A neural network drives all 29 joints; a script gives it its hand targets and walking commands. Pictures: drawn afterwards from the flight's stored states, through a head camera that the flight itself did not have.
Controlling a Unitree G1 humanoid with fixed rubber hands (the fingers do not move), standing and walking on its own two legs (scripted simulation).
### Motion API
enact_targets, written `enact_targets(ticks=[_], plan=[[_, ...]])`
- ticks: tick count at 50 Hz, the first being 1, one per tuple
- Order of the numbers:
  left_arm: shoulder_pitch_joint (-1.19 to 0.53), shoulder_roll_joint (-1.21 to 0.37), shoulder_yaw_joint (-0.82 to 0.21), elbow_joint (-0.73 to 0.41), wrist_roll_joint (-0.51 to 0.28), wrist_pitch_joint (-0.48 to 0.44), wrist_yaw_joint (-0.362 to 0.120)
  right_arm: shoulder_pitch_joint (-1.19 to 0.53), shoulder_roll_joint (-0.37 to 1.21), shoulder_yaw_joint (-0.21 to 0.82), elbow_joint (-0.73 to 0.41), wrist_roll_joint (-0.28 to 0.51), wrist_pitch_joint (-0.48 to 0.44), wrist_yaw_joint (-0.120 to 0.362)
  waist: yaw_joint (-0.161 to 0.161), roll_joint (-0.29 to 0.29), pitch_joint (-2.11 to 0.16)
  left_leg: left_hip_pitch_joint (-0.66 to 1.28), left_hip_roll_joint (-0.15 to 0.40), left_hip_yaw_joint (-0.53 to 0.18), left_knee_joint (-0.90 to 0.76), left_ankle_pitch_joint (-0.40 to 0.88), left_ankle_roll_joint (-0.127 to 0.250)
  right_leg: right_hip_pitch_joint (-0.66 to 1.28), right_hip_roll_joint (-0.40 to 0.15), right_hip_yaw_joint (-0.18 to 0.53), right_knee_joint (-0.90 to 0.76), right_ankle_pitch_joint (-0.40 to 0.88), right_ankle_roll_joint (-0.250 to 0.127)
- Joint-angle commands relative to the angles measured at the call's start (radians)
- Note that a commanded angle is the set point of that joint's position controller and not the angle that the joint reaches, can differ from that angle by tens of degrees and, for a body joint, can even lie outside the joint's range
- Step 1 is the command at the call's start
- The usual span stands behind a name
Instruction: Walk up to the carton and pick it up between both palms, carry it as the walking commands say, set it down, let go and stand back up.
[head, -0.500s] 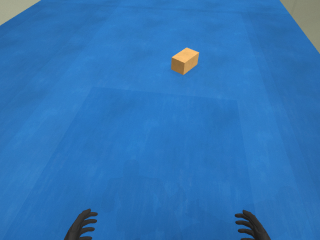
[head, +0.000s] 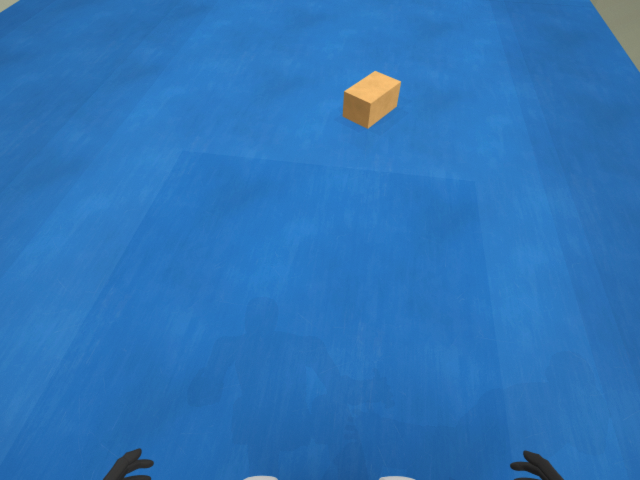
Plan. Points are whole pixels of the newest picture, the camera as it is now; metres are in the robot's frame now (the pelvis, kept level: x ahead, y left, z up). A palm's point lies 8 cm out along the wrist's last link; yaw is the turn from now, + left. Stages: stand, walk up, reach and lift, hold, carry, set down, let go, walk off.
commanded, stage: stand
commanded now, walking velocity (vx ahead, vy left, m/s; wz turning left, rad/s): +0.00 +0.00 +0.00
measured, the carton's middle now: (371, 99) +1.93 -0.26 -0.67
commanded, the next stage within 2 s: walk up in 0.46 s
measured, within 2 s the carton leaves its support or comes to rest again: neither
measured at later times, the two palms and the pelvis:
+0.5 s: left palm out of the picture +0.10 +0.29 -0.09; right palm out of the picture +0.10 -0.28 -0.10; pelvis +0.00 +0.00 +0.02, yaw +0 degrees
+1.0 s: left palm out of the picture +0.05 +0.29 -0.13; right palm out of the picture +0.11 -0.21 -0.09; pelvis +0.07 +0.03 +0.02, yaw +8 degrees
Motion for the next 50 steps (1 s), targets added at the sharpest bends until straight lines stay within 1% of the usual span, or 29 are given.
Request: enact_targets(ticks=[1, 4, 5, 9, 10, 13, 15, 19, 20, 21, 27, 31, 32, 33, 34, 35, 37, 38, 39, 41, 42, 43, 44, 45, 46, 47, 48, 49, 50], plan=[[-0.033, 0.22, 0.059, -0.07, -0.001, -0.032, 0.014, -0.028, -0.218, -0.054, -0.069, 0.006, -0.026, -0.013, -0.003, 0.005, -0.162, 0.056, 0.065, -0.098, -0.155, 0.376, 0.095, 0.038, -0.096, 0.152, -0.194, 0.368, -0.089], [-0.044, 0.215, 0.054, -0.051, -0.003, -0.03, 0.012, -0.037, -0.228, -0.053, -0.042, 0.005, -0.024, -0.014, 0.003, 0.01, -0.142, 0.06, 0.069, -0.107, -0.186, 0.369, 0.095, 0.039, -0.09, 0.14, -0.203, 0.353, -0.083], [-0.044, 0.219, 0.055, -0.039, -0.004, -0.03, 0.011, -0.038, -0.223, -0.049, -0.036, 0.006, -0.023, -0.013, 0.003, 0.033, -0.141, 0.065, 0.069, -0.104, -0.195, 0.366, 0.093, 0.036, -0.09, 0.139, -0.209, 0.339, -0.083], [-0.064, 0.21, 0.05, -0.012, -0.001, -0.03, 0.011, -0.063, -0.221, -0.046, -0.014, 0.006, -0.028, -0.012, 0.005, 0.024, -0.142, 0.064, 0.079, -0.116, -0.232, 0.34, 0.094, 0.069, -0.085, 0.129, -0.227, 0.335, -0.077], [-0.07, 0.213, 0.049, -0.007, -0.005, -0.029, 0.011, -0.058, -0.22, -0.045, -0.01, 0.009, -0.028, -0.011, 0.002, 0.006, -0.159, 0.083, 0.08, -0.114, -0.232, 0.355, 0.091, 0.074, -0.089, 0.136, -0.24, 0.342, -0.078], [-0.074, 0.21, 0.045, 0.017, -0.006, -0.035, 0.014, -0.064, -0.212, -0.04, 0.016, 0.009, -0.027, -0.01, 0.002, 0.019, -0.159, 0.101, 0.074, -0.099, -0.229, 0.397, 0.086, 0.093, -0.099, 0.141, -0.262, 0.392, -0.078], [-0.08, 0.22, 0.046, 0.029, -0.005, -0.037, 0.011, -0.065, -0.206, -0.038, 0.025, 0.013, -0.028, -0.011, -0.001, -0.01, -0.175, 0.128, 0.073, -0.093, -0.239, 0.417, 0.083, 0.103, -0.105, 0.14, -0.272, 0.41, -0.077], [-0.089, 0.213, 0.039, 0.056, -0.007, -0.034, 0.009, -0.082, -0.216, -0.038, 0.05, 0.012, -0.026, -0.011, 0.001, 0.023, -0.179, 0.15, 0.08, -0.095, -0.267, 0.435, 0.082, 0.125, -0.101, 0.127, -0.291, 0.436, -0.069], [-0.084, 0.21, 0.038, 0.062, -0.01, -0.035, 0.009, -0.081, -0.215, -0.037, 0.058, 0.012, -0.024, -0.01, 0.009, 0.013, -0.174, 0.135, 0.085, -0.105, -0.281, 0.435, 0.086, 0.139, -0.096, 0.118, -0.294, 0.43, -0.067], [-0.098, 0.211, 0.04, 0.068, -0.006, -0.033, 0.009, -0.092, -0.206, -0.034, 0.059, 0.013, -0.025, -0.008, 0.002, -0.001, -0.176, 0.152, 0.08, -0.091, -0.285, 0.435, 0.077, 0.138, -0.101, 0.12, -0.304, 0.434, -0.066], [-0.107, 0.213, 0.034, 0.108, -0.01, -0.027, 0.01, -0.094, -0.217, -0.035, 0.105, 0.014, -0.022, -0.01, 0.004, -0.002, -0.169, 0.179, 0.088, -0.098, -0.341, 0.411, 0.07, 0.167, -0.106, 0.121, -0.363, 0.419, -0.06], [-0.113, 0.196, 0.03, 0.125, -0.012, -0.028, 0.007, -0.107, -0.217, -0.032, 0.126, 0.017, -0.023, -0.011, 0.008, 0.016, -0.157, 0.194, 0.094, -0.096, -0.377, 0.444, 0.065, 0.189, -0.103, 0.109, -0.389, 0.436, -0.05], [-0.111, 0.2, 0.028, 0.13, -0.009, -0.028, 0.005, -0.106, -0.218, -0.029, 0.13, 0.014, -0.023, -0.012, 0.011, 0.013, -0.139, 0.188, 0.097, -0.099, -0.391, 0.443, 0.063, 0.19, -0.101, 0.11, -0.398, 0.422, -0.047], [-0.019, 0.137, 0.039, 0.095, -0.039, 0.005, 0.006, 0.028, -0.122, -0.046, 0.094, 0.011, 0.004, 0.015, 0.015, 0.063, -0.147, 0.032, 0.073, -0.107, -0.43, -0.114, 0.081, 0.24, -0.144, 0.107, -0.422, -0.095, -0.078], [-0.047, 0.15, 0.034, 0.101, -0.026, 0.025, 0.002, -0.006, -0.112, -0.042, 0.094, 0.02, 0.02, 0.019, 0.021, -0.024, -0.017, -0.061, 0.054, -0.106, -0.431, -0.181, 0.065, 0.184, -0.147, 0.158, -0.505, -0.232, -0.084], [-0.064, 0.158, 0.033, 0.102, -0.01, 0.027, -0.004, -0.01, -0.093, -0.043, 0.089, 0.016, 0.023, 0.02, 0.018, -0.074, 0.052, -0.099, 0.005, -0.045, -0.375, -0.108, 0.04, 0.189, -0.172, 0.19, -0.571, -0.276, -0.091], [-0.005, 0.19, 0.034, 0.127, 0.001, 0.016, 0.002, -0.024, -0.07, -0.043, 0.058, 0.024, 0.007, 0.026, 0.043, -0.184, 0.009, -0.101, -0.021, 0.062, -0.166, 0.026, 0.003, 0.263, -0.274, 0.264, -0.684, -0.306, -0.133], [0.019, 0.191, 0.035, 0.134, 0.004, 0.009, 0.005, -0.034, -0.074, -0.051, 0.05, 0.024, 0.003, 0.03, 0.051, -0.166, 0.004, -0.146, 0.009, 0.052, -0.069, -0.005, -0.007, 0.279, -0.329, 0.29, -0.711, -0.304, -0.154], [0.023, 0.191, 0.034, 0.137, 0.008, 0.001, 0.003, -0.02, -0.079, -0.056, 0.047, 0.023, -0.001, 0.031, 0.048, -0.138, 0.01, -0.168, 0.033, 0.037, -0.017, -0.03, -0.007, 0.283, -0.356, 0.289, -0.722, -0.296, -0.166], [0.018, 0.177, 0.03, 0.135, 0.021, -0.01, -0.003, 0.012, -0.067, -0.052, 0.049, 0.02, -0.013, 0.036, 0.027, -0.127, 0.015, -0.089, 0.044, 0.038, -0.069, -0.056, -0.009, 0.226, -0.328, 0.231, -0.698, -0.239, -0.148], [0.017, 0.195, 0.032, 0.161, 0.013, -0.017, -0.018, -0.016, -0.061, -0.045, 0.031, 0.007, -0.021, 0.056, 0.003, -0.179, 0.031, -0.037, 0.108, 0.044, -0.15, -0.022, 0.01, 0.207, -0.325, 0.21, -0.631, -0.195, -0.181], [-0.018, 0.188, 0.033, 0.153, 0.018, -0.019, -0.024, 0.07, -0.052, -0.045, 0.049, 0.008, -0.031, 0.058, -0.042, -0.152, 0.018, 0.095, 0.08, 0.079, -0.28, 0.055, 0.015, 0.153, -0.267, 0.129, -0.559, -0.13, -0.158], [-0.073, 0.159, 0.035, 0.136, 0.021, -0.022, -0.029, 0.195, -0.055, -0.049, 0.097, 0.008, -0.04, 0.051, -0.1, -0.101, -0.008, 0.259, 0.067, 0.066, -0.406, 0.157, 0.033, 0.08, -0.199, 0.033, -0.398, -0.044, -0.116], [-0.081, 0.074, 0.017, 0.112, 0.014, -0.027, -0.038, 0.34, -0.134, -0.075, 0.128, -0.008, -0.047, 0.035, -0.134, 0.229, -0.066, 0.409, 0.234, -0.264, -0.58, -0.025, 0.098, -0.077, -0.083, -0.102, -0.024, -0.025, -0.051], [-0.102, 0.034, 0.003, 0.038, -0.003, -0.024, -0.044, 0.362, -0.189, -0.068, 0.141, -0.014, -0.039, 0.028, -0.121, 0.374, -0.003, 0.442, 0.352, -0.541, -0.681, 0.01, 0.135, -0.301, 0.004, -0.037, 0.19, -0.095, 0.008], [-0.147, 0.05, 0.013, 0.005, -0.004, -0.021, -0.048, 0.376, -0.178, -0.068, 0.147, -0.009, -0.029, 0.029, -0.114, 0.302, 0.086, 0.324, 0.334, -0.53, -0.707, -0.05, 0.157, -0.281, -0.03, 0.02, 0.248, -0.086, 0.004], [-0.166, 0.032, 0.006, -0.003, -0.003, -0.03, -0.045, 0.337, -0.15, -0.064, 0.143, -0.004, -0.032, 0.022, -0.108, 0.268, 0.126, 0.311, 0.329, -0.506, -0.698, 0.155, 0.188, -0.31, -0.041, 0.039, 0.264, -0.046, 0.004], [-0.161, 0.026, 0.002, 0.011, -0.002, -0.038, -0.042, 0.323, -0.119, -0.058, 0.147, -0.004, -0.04, 0.017, -0.094, 0.207, 0.105, 0.361, 0.327, -0.436, -0.666, 0.357, 0.198, -0.338, -0.061, 0.055, 0.279, -0.003, 0.006], [-0.117, 0.027, -0.001, 0.025, -0.003, -0.037, -0.044, 0.313, -0.107, -0.06, 0.137, -0.001, -0.047, 0.013, -0.08, 0.201, 0.081, 0.388, 0.311, -0.347, -0.642, 0.468, 0.189, -0.335, -0.083, 0.067, 0.277, 0.039, 0.016]])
